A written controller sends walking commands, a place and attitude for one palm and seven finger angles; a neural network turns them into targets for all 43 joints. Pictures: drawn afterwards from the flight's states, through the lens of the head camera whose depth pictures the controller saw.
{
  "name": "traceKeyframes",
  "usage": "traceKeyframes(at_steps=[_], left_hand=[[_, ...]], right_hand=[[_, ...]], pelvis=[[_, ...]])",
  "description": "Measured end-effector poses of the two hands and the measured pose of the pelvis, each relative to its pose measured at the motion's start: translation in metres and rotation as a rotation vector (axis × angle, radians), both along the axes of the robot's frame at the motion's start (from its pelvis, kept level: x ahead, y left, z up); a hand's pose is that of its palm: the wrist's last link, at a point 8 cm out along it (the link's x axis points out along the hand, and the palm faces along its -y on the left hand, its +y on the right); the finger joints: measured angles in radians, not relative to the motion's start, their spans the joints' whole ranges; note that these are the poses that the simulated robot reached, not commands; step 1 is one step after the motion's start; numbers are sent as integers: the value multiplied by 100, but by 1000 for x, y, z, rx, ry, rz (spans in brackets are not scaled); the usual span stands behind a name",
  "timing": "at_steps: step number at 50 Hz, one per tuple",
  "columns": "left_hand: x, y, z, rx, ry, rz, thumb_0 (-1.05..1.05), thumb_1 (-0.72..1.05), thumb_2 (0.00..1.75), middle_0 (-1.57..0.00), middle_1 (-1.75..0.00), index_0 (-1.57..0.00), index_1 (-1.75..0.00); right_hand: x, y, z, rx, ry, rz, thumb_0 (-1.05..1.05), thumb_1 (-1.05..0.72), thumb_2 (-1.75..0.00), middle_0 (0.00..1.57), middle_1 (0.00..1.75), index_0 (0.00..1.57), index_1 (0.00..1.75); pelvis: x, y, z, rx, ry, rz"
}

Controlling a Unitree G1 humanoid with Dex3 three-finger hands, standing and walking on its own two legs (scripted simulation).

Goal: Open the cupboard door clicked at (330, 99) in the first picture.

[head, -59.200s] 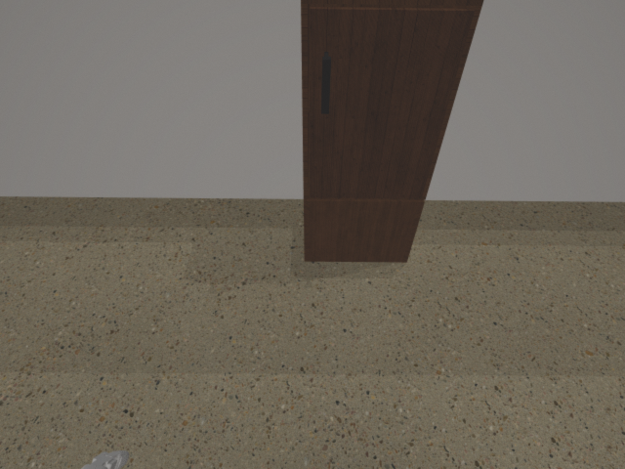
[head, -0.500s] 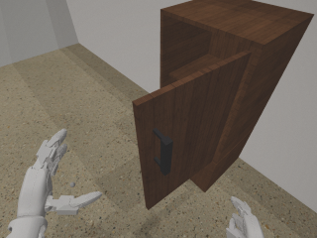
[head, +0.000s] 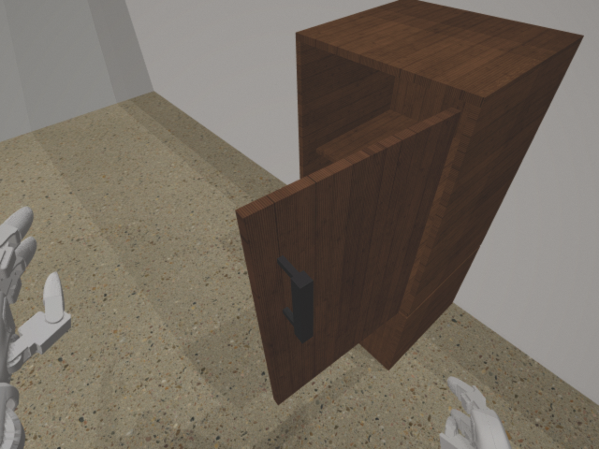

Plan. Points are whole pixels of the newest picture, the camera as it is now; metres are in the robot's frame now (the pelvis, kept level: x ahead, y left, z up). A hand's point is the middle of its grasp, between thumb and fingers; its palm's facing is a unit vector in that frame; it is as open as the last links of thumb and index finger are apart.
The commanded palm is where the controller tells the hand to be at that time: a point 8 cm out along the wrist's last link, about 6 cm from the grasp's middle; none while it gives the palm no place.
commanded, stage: draw the hand back to the body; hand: left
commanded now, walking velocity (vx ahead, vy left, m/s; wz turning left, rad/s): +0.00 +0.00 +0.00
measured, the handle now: (294, 300) +0.32 +0.05 +0.03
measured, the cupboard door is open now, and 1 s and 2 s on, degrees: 85 85 85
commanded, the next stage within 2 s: step back with the hand held close in 0.26 s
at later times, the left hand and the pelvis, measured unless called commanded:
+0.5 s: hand (97, 314) +0.20 +0.23 +0.16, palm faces +0.44 -0.78 -0.45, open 7.4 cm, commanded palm +0.14 +0.27 +0.18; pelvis +0.00 -0.03 +0.00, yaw +0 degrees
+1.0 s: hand (5, 387) +0.12 +0.28 +0.16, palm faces +0.37 -0.78 -0.50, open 7.4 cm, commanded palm +0.06 +0.32 +0.18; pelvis -0.08 +0.02 -0.01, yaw -1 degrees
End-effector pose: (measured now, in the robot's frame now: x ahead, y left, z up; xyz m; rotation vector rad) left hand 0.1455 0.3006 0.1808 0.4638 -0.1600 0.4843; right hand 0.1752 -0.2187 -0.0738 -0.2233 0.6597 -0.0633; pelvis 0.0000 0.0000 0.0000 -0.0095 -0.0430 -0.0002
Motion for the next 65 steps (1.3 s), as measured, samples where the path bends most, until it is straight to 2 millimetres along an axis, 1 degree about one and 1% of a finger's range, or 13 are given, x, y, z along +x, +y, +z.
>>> traceKeyframes(at_steps=[7, 15, 20, 23, 26, 33, 38, 45, 49, 54, 57, 60, 65], left_hand=[[0, -23, -14, -44, 51, -32, 1, 86, 89, -20, -30, -21, -30], [-3, -33, -2, -5, 18, -25, 1, 88, 90, -21, -30, -21, -30], [-1, -38, -5, -18, 35, -19, 1, 89, 90, -21, -30, -21, -30], [4, -37, 1, 27, 24, -27, 1, 89, 90, -21, -30, -21, -30], [10, -34, 1, 64, 40, -45, 1, 89, 90, -21, -30, -21, -30], [17, -34, -17, 57, 130, -132, 1, 89, 90, -21, -30, -21, -30], [10, -26, -9, 98, 95, -193, 1, 89, 90, -21, -30, -22, -30], [-25, 0, 0, 133, 21, -191, 1, 89, 90, -21, -30, -22, -30], [-55, 15, -3, 139, 5, -154, 1, 89, 90, -21, -30, -22, -30], [-99, 29, -2, 152, -31, -61, 1, 89, 90, -21, -30, -22, -30], [-127, 31, -1, 156, -53, -12, 1, 89, 90, -21, -30, -21, -30], [-150, 28, -1, 119, -46, -8, 1, 89, 90, -21, -30, -21, -30], [-169, 32, 2, 109, -81, -60, 1, 89, 90, -21, -30, -21, -30]], right_hand=[[-2, -17, -2, -7, 11, -12, 1, -90, -90, 20, 30, 20, 30], [1, -30, -3, -1, 1, -20, 1, -90, -90, 20, 30, 20, 30], [4, -34, -5, 9, 2, -22, 1, -90, -90, 20, 30, 20, 30], [4, -36, -6, 9, 18, -17, 1, -90, -90, 20, 30, 20, 30], [1, -40, -7, 4, 48, -35, 1, -90, -90, 20, 30, 20, 30], [-17, -47, -2, -32, 91, -121, 1, -90, -90, 20, 30, 20, 30], [-37, -42, 7, -61, 88, -162, 1, -90, -90, 20, 30, 20, 30], [-71, -20, 13, -66, 53, -167, 1, -90, -90, 20, 30, 20, 30], [-93, -5, 9, -64, 35, -137, 1, -90, -90, 20, 30, 20, 30], [-117, 14, -7, -49, 57, -65, 1, -90, -90, 20, 30, 20, 30], [-128, 24, -19, -31, 75, -10, 1, -90, -90, 20, 30, 20, 30], [-140, 32, -26, -15, 101, 23, 1, -90, -90, 20, 30, 20, 30], [-164, 39, -18, -25, 99, -10, 1, -90, -90, 20, 30, 20, 30]], pelvis=[[0, -14, 1, 4, -8, 3], [2, -27, 1, 5, -23, 5], [1, -32, 2, 8, -24, 5], [0, -34, 2, -1, -7, 8], [-3, -34, 2, -7, 15, -2], [-13, -21, 1, -5, 41, -35], [-28, -9, 0, -7, 38, -47], [-58, 10, -4, -23, 29, -44], [-78, 20, -9, -31, 18, -26], [-103, 24, -13, -44, 32, 43], [-121, 22, -18, -24, 64, 64], [-142, 25, -15, -46, 52, 62], [-156, 35, -12, -37, 38, 34]])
